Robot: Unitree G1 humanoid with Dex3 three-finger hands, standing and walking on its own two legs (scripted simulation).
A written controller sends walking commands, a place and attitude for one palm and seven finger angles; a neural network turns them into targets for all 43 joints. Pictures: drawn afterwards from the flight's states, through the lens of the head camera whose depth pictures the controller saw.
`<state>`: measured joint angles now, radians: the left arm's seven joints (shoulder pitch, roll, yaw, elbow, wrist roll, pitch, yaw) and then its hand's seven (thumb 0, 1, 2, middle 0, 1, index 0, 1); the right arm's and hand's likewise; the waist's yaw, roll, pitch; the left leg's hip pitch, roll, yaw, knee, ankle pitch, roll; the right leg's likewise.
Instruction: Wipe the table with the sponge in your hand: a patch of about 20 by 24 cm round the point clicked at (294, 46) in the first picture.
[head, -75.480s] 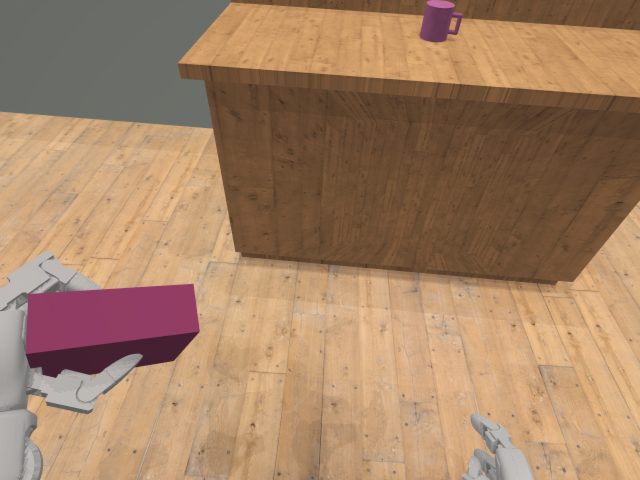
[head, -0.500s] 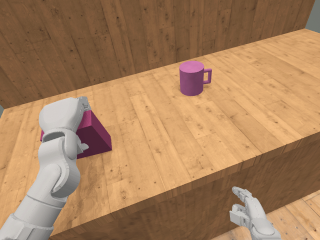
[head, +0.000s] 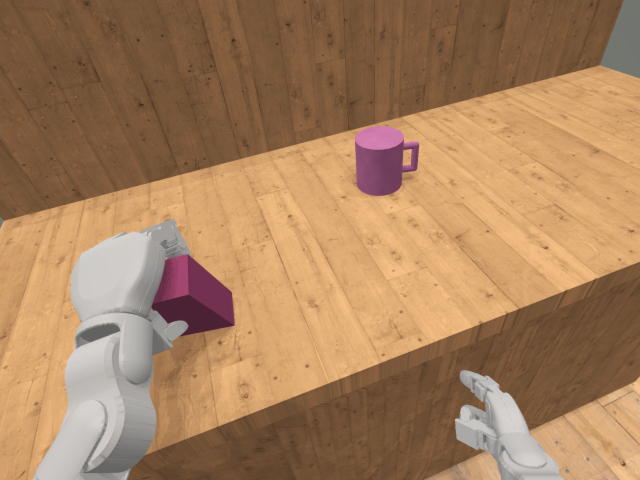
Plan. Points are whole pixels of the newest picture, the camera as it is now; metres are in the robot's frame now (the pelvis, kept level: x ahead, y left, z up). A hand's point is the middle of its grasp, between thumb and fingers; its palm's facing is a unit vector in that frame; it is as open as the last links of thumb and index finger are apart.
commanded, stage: wipe back along the middle lane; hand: left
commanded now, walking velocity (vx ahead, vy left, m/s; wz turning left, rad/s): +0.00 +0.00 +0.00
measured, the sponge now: (175, 310) +0.27 +0.23 +0.11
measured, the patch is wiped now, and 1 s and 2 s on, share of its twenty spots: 0.75 0.75 0.80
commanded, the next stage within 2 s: slide across to the third lane in 0.12 s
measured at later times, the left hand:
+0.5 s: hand (183, 309) +0.22 +0.17 +0.18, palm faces +0.38 -0.33 -0.86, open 9.1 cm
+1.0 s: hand (257, 288) +0.25 +0.10 +0.19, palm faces +0.27 -0.40 -0.88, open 9.2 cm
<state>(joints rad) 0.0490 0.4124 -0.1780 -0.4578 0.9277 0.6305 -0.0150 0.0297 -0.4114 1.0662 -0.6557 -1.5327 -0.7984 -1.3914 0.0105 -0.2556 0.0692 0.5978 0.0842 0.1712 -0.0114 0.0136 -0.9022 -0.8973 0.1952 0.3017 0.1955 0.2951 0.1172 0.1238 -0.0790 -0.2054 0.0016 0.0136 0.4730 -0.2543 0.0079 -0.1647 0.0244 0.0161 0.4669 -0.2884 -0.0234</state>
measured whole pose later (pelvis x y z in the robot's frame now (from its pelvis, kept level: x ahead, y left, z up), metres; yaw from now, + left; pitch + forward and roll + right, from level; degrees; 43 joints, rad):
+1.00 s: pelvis -0.03 -0.02 +0.00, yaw -2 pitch -5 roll +1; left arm -0.10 0.33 -0.36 -0.48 0.80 0.63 -0.01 -0.01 -0.45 1.08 -0.73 -1.46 -0.86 -1.34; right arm 0.02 -0.24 0.07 0.58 0.08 0.20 0.03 0.01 -0.90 -0.90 0.19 0.30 0.20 0.30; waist 0.10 0.12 -0.05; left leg -0.14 0.04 0.04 0.43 -0.21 -0.02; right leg -0.13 0.06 0.04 0.47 -0.25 -0.05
